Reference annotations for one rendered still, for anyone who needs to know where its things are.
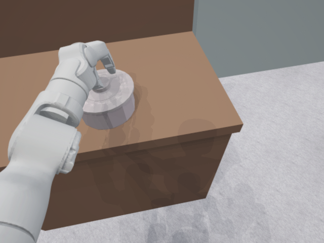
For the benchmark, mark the table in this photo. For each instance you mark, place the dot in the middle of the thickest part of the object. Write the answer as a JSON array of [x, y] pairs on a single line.
[[168, 151]]

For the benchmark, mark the knob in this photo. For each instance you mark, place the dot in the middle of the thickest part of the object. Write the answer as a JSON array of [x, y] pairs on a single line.
[[106, 83]]

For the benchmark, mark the pot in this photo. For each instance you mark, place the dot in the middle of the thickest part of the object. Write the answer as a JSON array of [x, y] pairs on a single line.
[[112, 119]]

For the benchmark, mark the left robot forearm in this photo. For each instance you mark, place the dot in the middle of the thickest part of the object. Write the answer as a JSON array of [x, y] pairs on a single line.
[[64, 97]]

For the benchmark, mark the lid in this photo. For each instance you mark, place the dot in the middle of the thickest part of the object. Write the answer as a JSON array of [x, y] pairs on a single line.
[[119, 93]]

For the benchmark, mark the robot left hand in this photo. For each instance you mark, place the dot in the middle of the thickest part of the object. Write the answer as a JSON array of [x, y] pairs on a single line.
[[104, 55]]

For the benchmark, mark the robot left upper arm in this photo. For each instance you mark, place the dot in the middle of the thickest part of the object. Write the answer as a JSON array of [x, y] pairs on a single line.
[[46, 147]]

